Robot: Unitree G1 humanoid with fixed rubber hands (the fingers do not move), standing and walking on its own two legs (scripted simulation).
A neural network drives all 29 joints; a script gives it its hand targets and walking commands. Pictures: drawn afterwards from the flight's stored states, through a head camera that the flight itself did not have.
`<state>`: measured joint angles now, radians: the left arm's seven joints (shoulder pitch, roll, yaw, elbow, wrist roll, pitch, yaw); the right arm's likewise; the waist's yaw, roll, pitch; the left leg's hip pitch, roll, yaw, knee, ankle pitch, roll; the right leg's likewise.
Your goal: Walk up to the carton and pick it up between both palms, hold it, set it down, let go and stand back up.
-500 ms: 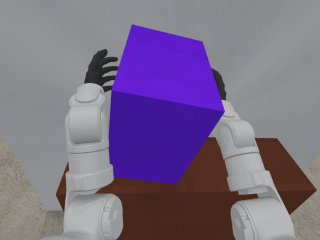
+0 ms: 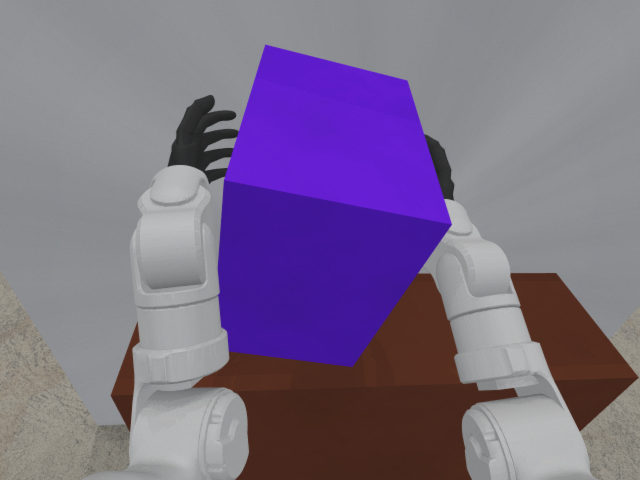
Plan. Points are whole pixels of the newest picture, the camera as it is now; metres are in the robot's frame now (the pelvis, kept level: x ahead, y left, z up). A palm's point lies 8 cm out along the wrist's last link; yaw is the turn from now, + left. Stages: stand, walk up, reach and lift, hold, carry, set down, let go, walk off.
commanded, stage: hold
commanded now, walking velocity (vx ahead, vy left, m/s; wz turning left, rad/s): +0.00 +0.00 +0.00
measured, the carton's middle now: (310, 213) +0.38 +0.00 +0.20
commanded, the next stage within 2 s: none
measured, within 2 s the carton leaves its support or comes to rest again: neither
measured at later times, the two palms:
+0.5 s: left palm (186, 176) +0.35 +0.13 +0.27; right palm (428, 204) +0.35 -0.14 +0.23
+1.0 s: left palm (185, 179) +0.35 +0.13 +0.27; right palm (428, 205) +0.35 -0.14 +0.23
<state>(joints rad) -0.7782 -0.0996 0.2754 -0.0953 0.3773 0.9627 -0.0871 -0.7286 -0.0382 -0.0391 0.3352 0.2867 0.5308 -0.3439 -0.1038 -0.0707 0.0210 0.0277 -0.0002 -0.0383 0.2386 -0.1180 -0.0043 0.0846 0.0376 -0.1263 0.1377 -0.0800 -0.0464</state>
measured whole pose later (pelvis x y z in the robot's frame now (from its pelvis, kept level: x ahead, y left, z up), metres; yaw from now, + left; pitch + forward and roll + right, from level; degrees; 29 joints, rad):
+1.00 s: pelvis -0.01 +0.00 +0.00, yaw +0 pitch -8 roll -1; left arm -0.78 -0.10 0.27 -0.07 0.37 0.97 -0.08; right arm -0.74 -0.04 -0.04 0.36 0.29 0.54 -0.34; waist -0.09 -0.08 0.02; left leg 0.01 0.00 -0.04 0.25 -0.12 0.00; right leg 0.06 0.04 -0.13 0.16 -0.08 -0.05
